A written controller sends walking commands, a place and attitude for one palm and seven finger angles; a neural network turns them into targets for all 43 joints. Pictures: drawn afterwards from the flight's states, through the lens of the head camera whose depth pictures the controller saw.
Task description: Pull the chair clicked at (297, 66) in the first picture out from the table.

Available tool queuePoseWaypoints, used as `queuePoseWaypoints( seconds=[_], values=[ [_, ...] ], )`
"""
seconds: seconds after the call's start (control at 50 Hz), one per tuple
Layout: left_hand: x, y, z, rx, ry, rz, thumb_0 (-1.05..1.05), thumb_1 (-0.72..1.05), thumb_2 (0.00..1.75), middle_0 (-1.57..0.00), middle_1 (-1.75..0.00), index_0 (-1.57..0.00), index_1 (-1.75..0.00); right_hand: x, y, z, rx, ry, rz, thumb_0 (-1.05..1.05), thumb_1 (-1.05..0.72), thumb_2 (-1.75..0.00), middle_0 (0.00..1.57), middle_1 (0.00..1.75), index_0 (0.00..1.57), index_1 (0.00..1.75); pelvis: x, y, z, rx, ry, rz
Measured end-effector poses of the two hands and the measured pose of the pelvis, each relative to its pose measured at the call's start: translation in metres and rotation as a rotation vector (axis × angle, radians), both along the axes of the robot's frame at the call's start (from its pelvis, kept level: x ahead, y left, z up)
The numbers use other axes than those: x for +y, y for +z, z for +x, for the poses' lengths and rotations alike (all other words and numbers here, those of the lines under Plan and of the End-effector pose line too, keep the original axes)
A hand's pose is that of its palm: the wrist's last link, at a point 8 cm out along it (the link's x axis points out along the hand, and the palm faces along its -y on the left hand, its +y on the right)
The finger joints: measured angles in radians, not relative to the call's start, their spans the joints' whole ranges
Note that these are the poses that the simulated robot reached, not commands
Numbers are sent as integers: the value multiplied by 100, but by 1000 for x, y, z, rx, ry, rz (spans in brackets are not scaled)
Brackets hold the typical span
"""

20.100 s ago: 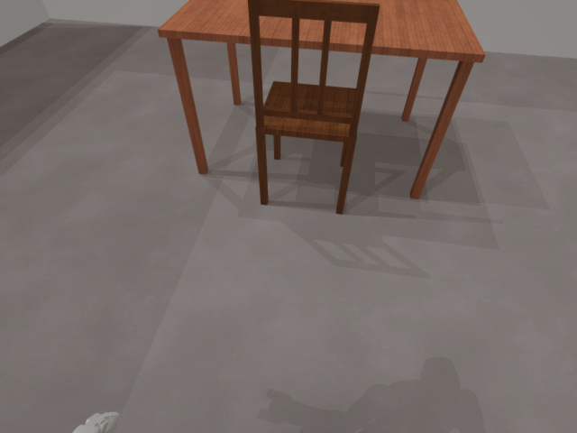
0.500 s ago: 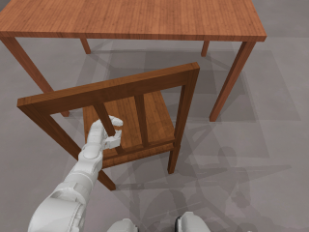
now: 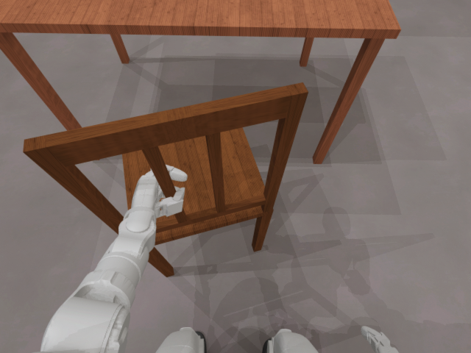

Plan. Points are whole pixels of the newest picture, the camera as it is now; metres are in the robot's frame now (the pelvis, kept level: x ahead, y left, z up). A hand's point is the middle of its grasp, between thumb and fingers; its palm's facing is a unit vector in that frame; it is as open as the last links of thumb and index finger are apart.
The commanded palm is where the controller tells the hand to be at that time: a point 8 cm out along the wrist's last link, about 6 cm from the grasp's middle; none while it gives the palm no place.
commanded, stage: step backward, pulling the chair out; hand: left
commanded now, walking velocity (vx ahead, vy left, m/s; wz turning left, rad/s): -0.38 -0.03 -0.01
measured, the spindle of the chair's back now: (169, 190) +0.41 +0.15 -0.07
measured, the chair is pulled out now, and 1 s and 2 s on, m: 0.34 0.55 0.64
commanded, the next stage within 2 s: stop walking, hand still on the chair in 0.84 s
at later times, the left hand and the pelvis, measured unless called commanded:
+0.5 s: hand (171, 244) +0.29 +0.13 -0.05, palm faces -0.06 -0.98 -0.21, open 5.4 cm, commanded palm +0.28 +0.18 -0.05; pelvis -0.10 +0.01 +0.00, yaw -3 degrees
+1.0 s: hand (163, 324) +0.16 +0.12 -0.05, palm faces -0.06 -0.98 -0.20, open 5.3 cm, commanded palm +0.15 +0.17 -0.03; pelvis -0.21 +0.01 +0.01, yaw -2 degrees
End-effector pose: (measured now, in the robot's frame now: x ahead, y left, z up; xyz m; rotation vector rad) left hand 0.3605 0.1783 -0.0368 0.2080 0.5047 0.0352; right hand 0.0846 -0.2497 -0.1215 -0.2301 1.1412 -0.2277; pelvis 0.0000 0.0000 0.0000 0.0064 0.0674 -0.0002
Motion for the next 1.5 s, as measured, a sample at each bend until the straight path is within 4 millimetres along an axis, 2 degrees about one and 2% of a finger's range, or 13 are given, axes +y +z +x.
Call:
queuePoseWaypoints(
  seconds=[0.08,0.14,0.32,0.4,0.46,0.62,0.74,0.88,1.0,1.18,1.3,1.4,1.5],
  values=[
    [-2,1,-13,0,30,15,2,65,75,-24,-118,-49,-145,8,-13,-20,33,-3,74,0,-91,-90,21,30,20,30,-9,3,-13,-18,-17,-34],
    [-5,1,-22,12,54,11,3,65,76,-24,-116,-49,-145,4,-14,-37,44,-37,74,1,-91,-90,21,30,21,30,-10,6,-23,-19,-21,-14],
    [-4,3,-43,18,-9,5,2,66,73,-21,-116,-49,-145,-22,0,-74,31,-65,-87,1,-91,-90,21,30,20,30,16,3,-60,-15,6,-3],
    [-1,3,-58,-7,-52,3,1,68,73,-19,-117,-49,-144,-17,14,-90,5,-69,-107,1,-91,-90,21,30,20,30,22,4,-80,-27,-28,10],
    [1,3,-73,-17,-56,3,1,69,73,-18,-118,-48,-144,-8,16,-102,-8,-60,-73,1,-91,-90,20,30,20,30,19,4,-92,-27,-37,-5],
    [-2,4,-120,-17,12,28,2,66,76,-22,-115,-47,-145,9,-13,-140,22,-44,96,0,-91,-90,21,30,20,30,-6,5,-124,-37,-61,-51],
    [-9,7,-153,22,55,15,3,66,75,-22,-111,-49,-145,-7,-10,-166,22,-57,62,1,-91,-90,21,30,20,30,-7,12,-151,-29,-48,16],
    [-9,7,-181,30,-2,4,3,67,74,-19,-114,-49,-145,-25,2,-185,-28,-42,-65,1,-91,-90,21,30,20,30,11,4,-184,-21,5,6],
    [-4,10,-212,20,-35,-4,2,68,74,-15,-115,-49,-144,-12,16,-210,-70,-36,-60,1,-91,-90,20,30,20,30,15,5,-214,-52,-37,16],
    [-4,12,-268,20,20,4,3,67,75,-18,-114,-47,-145,14,-3,-248,-30,-40,96,1,-91,-90,21,30,20,30,-2,7,-230,-74,-27,-22],
    [-5,12,-291,35,28,3,3,66,76,-19,-115,-48,-145,8,-2,-250,-46,-51,64,1,-91,-90,21,30,20,30,2,9,-227,-100,-30,-6],
    [-3,12,-301,35,1,3,3,66,76,-18,-116,-49,-145,2,9,-235,-112,-68,21,1,-91,-90,21,30,20,30,10,10,-223,-112,-36,-4],
    [0,11,-303,27,-39,3,2,65,76,-18,-118,-49,-145,6,22,-215,-178,-66,-7,1,-91,-90,20,30,20,30,19,11,-221,-112,-48,-3]
  ],
)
